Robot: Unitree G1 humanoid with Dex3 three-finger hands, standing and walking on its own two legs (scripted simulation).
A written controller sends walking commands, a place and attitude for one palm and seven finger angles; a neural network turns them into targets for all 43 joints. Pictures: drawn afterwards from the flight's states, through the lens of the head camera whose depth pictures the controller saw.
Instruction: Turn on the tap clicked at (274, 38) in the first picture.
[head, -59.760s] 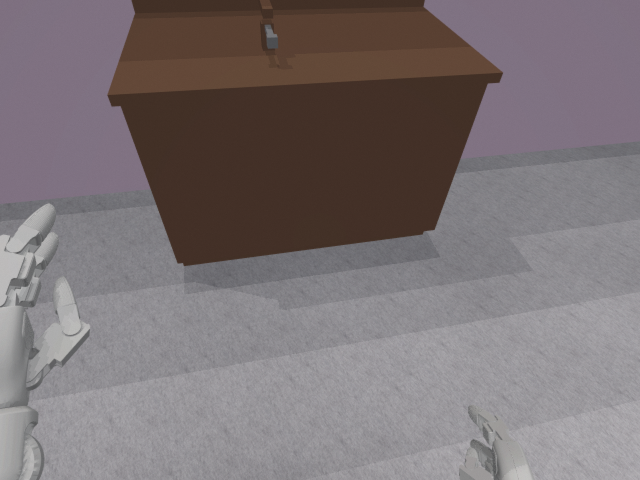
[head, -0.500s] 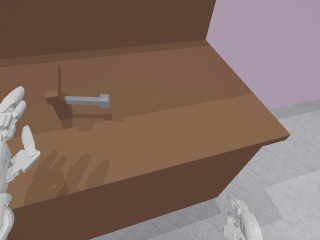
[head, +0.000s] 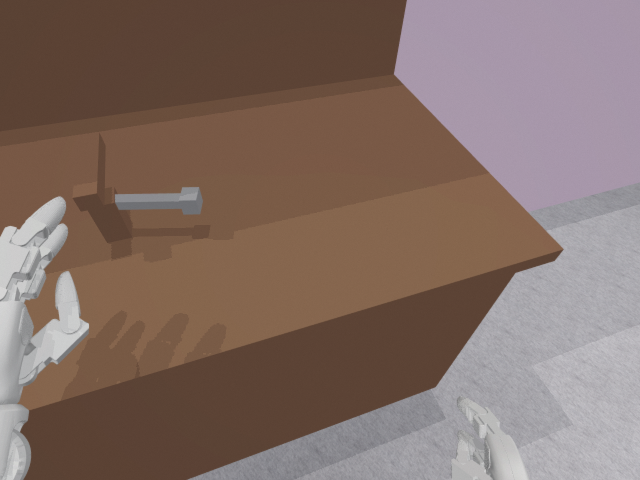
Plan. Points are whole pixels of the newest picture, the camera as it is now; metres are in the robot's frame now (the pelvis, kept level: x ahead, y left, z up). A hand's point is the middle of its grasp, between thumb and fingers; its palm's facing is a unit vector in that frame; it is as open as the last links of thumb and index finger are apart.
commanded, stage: come to a stop and stand still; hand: left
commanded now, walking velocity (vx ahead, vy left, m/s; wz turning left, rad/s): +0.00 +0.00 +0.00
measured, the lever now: (191, 200) +0.46 +0.23 +0.08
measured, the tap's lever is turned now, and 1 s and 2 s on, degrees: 74 74 74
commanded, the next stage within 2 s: look again from close up in 0.92 s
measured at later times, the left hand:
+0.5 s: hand (79, 318) +0.22 +0.24 +0.16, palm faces +0.37 -0.86 -0.35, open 7.4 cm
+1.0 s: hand (55, 311) +0.22 +0.26 +0.17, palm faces +0.39 -0.86 -0.34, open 7.4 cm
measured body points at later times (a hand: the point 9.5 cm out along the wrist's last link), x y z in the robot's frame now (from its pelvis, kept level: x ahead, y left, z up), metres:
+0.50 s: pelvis +0.00 -0.01 +0.01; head +0.02 +0.02 +0.45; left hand +0.20 +0.29 +0.18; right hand +0.17 -0.23 -0.06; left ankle +0.02 +0.07 -0.74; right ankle +0.02 -0.12 -0.74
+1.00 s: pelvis +0.01 +0.01 +0.00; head +0.03 +0.04 +0.45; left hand +0.20 +0.30 +0.18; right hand +0.20 -0.20 -0.06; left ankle +0.02 +0.07 -0.74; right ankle +0.02 -0.12 -0.74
